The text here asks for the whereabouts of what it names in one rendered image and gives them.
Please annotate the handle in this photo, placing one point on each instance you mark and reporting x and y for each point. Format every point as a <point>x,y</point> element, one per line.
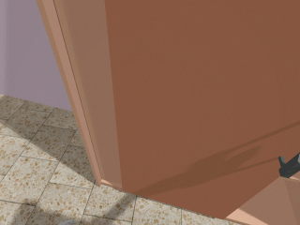
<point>290,168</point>

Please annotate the wardrobe door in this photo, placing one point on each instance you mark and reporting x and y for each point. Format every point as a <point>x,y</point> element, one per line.
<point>84,27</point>
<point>206,98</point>

